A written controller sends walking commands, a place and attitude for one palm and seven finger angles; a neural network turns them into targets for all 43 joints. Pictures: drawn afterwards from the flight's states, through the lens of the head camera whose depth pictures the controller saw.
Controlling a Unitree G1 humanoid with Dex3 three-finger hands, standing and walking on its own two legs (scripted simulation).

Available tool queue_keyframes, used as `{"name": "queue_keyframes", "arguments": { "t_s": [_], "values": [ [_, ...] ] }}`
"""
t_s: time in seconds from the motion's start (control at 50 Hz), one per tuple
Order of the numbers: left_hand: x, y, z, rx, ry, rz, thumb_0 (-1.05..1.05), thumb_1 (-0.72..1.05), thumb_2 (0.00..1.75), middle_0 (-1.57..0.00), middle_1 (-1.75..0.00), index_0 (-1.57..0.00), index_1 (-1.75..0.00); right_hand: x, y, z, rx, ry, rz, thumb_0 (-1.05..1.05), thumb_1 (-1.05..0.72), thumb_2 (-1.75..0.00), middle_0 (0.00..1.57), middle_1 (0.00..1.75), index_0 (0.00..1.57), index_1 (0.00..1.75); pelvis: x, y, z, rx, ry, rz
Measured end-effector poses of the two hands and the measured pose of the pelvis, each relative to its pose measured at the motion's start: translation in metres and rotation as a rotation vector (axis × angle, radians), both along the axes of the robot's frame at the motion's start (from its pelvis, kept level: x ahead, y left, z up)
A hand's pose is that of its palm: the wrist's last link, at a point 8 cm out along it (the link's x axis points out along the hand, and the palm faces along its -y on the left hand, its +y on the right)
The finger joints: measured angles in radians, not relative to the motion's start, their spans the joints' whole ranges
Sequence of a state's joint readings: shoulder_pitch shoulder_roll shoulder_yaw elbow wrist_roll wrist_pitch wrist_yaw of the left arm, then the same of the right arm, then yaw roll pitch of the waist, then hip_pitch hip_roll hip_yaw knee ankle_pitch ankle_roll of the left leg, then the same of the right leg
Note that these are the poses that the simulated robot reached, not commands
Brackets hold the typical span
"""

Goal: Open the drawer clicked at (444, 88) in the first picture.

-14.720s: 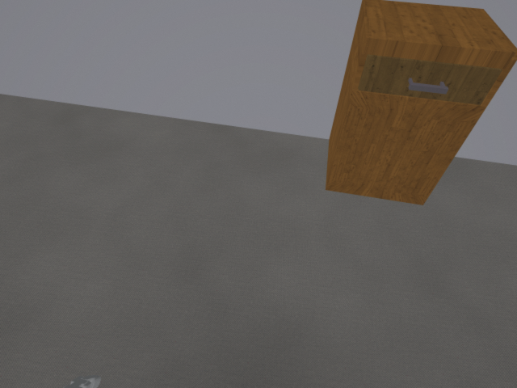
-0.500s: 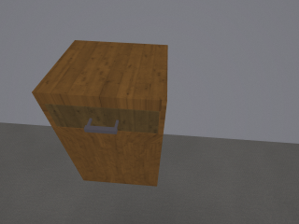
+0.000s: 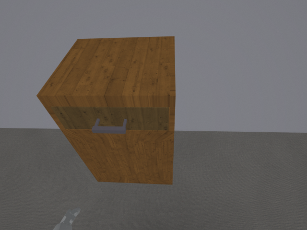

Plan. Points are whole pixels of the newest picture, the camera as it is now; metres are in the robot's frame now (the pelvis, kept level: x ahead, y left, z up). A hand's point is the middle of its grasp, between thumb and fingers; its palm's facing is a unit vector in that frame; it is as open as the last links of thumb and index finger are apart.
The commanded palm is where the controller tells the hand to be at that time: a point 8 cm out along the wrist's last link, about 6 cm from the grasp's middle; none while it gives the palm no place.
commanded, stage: raise the hand with hooked fingers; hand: left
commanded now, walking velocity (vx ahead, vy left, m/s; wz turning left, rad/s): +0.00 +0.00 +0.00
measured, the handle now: (110, 125) +0.51 +0.21 -0.09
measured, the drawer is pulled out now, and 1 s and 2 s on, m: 0.00 0.00 0.00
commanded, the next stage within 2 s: move the hooked fingers above the handle in 1.72 s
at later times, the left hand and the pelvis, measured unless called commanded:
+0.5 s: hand (80, 202) +0.20 +0.21 -0.03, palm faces +0.02 -0.11 -0.99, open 10.1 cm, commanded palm +0.18 +0.20 +0.03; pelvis -0.01 -0.03 -0.03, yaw +1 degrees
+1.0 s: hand (80, 167) +0.27 +0.21 +0.03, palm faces +0.02 -0.12 -0.99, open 12.9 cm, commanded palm +0.25 +0.21 +0.10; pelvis +0.00 -0.01 +0.00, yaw -1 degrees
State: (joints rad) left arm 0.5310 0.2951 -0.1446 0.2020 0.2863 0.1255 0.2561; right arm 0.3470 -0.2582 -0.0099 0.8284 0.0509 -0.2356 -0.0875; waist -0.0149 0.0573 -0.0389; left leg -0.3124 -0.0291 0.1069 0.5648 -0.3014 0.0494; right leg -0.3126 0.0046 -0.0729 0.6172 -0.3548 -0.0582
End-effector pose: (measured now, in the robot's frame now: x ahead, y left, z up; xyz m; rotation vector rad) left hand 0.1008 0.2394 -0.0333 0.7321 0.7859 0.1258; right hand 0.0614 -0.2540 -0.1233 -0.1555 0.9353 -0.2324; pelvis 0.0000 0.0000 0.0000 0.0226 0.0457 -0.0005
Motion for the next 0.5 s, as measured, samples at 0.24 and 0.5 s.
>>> {"name": "queue_keyframes", "arguments": {
  "t_s": [0.24, 0.5],
  "values": [
    [0.072, -0.080, 0.032, 0.454, -0.486, -0.522, 0.02, 0.62, 0.78, -0.22, -0.48, -0.22, -0.49, 0.154, 0.001, 0.056, -0.012, -0.287, 0.236, 0.02, -0.91, -0.90, 0.20, 0.30, 0.20, 0.30, -0.012, -0.011, -0.024, 0.029, 0.124, -0.060],
    [0.081, -0.028, 0.062, 0.689, -0.427, -0.425, 0.01, 0.29, 0.65, -0.27, -0.68, -0.27, -0.69, 0.169, 0.051, 0.026, 0.110, -0.197, 0.366, 0.01, -0.90, -0.90, 0.20, 0.30, 0.21, 0.30, -0.011, -0.026, -0.026, -0.001, 0.096, 0.016]
  ]
}}
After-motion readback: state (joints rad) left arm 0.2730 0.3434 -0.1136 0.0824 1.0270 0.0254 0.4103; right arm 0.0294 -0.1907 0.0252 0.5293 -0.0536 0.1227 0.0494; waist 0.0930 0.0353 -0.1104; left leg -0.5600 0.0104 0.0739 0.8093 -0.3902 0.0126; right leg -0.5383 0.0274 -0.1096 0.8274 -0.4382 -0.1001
